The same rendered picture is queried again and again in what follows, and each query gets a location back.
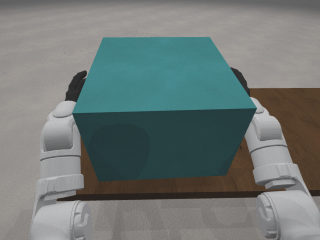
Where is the right robot forearm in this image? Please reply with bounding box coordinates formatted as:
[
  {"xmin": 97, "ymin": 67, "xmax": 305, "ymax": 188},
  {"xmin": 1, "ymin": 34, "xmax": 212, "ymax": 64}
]
[{"xmin": 244, "ymin": 97, "xmax": 320, "ymax": 218}]

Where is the robot right hand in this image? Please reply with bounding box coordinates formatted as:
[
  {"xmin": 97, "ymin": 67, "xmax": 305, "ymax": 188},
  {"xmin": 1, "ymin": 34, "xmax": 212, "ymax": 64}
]
[{"xmin": 230, "ymin": 67, "xmax": 251, "ymax": 97}]

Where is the robot right upper arm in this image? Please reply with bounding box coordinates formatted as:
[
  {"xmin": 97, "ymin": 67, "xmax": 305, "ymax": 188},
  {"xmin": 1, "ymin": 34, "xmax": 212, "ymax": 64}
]
[{"xmin": 256, "ymin": 190, "xmax": 320, "ymax": 240}]

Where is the table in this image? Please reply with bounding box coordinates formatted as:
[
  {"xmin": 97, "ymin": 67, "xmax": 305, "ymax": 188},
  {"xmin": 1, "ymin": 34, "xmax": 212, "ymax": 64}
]
[{"xmin": 57, "ymin": 88, "xmax": 320, "ymax": 202}]

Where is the left robot forearm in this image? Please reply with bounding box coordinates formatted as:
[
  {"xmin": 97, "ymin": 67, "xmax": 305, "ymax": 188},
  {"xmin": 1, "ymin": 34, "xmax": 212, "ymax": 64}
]
[{"xmin": 29, "ymin": 100, "xmax": 84, "ymax": 240}]

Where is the carton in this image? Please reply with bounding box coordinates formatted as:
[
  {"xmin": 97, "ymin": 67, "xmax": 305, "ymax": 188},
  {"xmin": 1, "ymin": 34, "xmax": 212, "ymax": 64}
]
[{"xmin": 72, "ymin": 37, "xmax": 257, "ymax": 182}]

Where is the robot left upper arm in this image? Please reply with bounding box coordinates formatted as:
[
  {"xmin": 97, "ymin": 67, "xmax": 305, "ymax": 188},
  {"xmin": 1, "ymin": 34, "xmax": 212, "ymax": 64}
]
[{"xmin": 30, "ymin": 200, "xmax": 94, "ymax": 240}]

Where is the robot left hand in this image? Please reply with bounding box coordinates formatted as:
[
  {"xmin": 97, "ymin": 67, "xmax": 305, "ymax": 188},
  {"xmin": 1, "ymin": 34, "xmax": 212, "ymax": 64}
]
[{"xmin": 65, "ymin": 70, "xmax": 87, "ymax": 102}]

